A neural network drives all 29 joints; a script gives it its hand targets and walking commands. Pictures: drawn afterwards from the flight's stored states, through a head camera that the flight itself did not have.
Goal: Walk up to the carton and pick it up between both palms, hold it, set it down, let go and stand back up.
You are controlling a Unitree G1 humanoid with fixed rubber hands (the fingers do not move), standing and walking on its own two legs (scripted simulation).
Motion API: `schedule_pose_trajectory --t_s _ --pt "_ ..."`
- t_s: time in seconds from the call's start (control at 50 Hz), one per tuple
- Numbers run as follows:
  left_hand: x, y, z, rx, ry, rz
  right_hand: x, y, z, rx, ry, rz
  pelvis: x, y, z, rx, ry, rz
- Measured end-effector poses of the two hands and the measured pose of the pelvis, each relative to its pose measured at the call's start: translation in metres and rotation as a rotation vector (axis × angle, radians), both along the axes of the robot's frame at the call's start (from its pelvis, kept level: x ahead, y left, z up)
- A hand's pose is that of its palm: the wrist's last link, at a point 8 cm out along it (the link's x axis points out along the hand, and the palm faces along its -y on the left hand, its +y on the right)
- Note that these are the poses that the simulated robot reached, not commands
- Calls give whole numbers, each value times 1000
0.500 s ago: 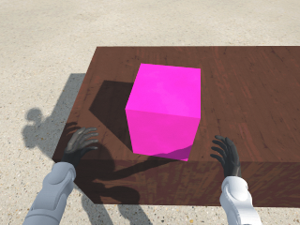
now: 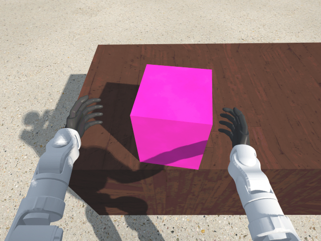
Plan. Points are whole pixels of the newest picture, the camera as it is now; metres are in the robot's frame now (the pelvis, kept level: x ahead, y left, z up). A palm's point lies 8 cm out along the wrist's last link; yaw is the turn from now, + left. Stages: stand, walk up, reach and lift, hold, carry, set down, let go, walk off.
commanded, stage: reach and lift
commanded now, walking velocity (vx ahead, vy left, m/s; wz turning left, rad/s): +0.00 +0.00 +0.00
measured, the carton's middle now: (173, 118) +0.47 -0.01 -0.02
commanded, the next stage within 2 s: none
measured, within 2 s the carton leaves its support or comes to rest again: neither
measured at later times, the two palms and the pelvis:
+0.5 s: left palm (91, 88) +0.44 +0.20 +0.14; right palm (241, 112) +0.40 -0.18 +0.09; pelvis +0.00 +0.00 +0.00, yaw +0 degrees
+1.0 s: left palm (96, 90) +0.45 +0.20 +0.11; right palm (242, 106) +0.41 -0.18 +0.09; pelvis +0.00 +0.00 +0.00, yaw +0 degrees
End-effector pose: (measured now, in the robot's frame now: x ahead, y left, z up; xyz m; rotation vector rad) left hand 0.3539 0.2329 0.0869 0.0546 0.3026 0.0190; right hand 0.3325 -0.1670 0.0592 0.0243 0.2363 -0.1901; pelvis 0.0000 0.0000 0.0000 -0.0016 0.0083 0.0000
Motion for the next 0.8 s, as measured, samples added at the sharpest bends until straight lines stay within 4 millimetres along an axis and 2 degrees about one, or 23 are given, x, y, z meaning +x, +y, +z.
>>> schedule_pose_trajectory --t_s 0.08,0.18,0.3,0.5,0.56,0.66,0.74,0.8 --pt "11 -8 17 11 -43 -17 6 -7 10 -3 -24 -9 -1 0 0 0 -2 0" --pt "42 -17 37 -16 -78 -24 25 -8 32 -32 -32 -8 -2 -1 0 0 -3 -1" --pt "72 -30 42 -63 -78 -41 47 -9 45 -79 5 -22 0 -1 0 -1 1 -1" --pt "85 -31 48 -11 -48 -1 63 -10 35 -19 39 -30 5 2 -1 -5 46 -2" --pt "92 -37 59 6 -59 -10 68 -12 42 -20 23 -31 5 2 -1 -7 66 -2" --pt "106 -43 75 -17 -79 -6 80 -15 66 -63 -2 -35 5 -1 -1 -9 89 -5" --pt "112 -43 75 -39 -73 -2 91 -14 79 -100 18 -38 5 -1 -1 -10 91 -5" --pt "111 -41 67 -34 -66 0 93 -12 77 -107 34 -29 6 -1 -1 -10 91 -5"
